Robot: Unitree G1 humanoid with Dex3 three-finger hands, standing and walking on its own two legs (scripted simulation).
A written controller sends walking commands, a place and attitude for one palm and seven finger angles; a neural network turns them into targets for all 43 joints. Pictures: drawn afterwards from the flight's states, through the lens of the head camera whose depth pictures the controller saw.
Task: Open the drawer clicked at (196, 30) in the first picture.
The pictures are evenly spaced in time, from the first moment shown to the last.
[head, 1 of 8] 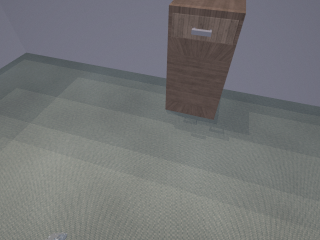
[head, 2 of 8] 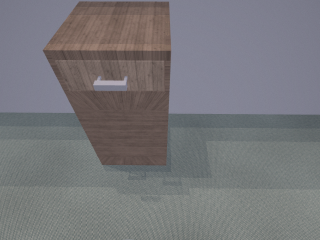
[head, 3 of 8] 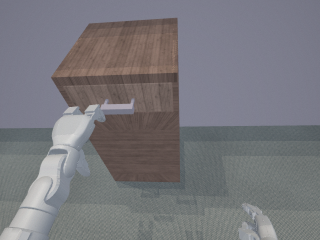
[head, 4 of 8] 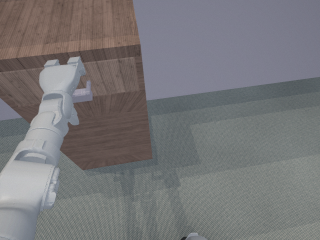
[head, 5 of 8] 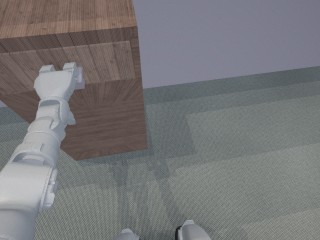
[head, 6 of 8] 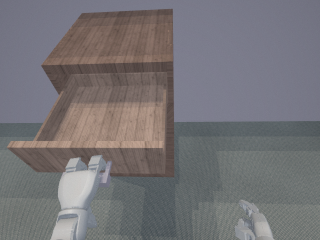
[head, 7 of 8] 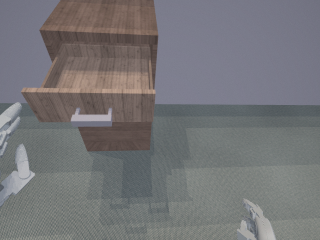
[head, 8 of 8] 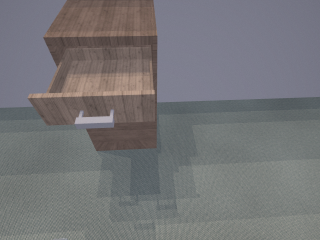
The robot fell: no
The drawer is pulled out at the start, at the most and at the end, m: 0.00 0.30 0.29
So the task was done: yes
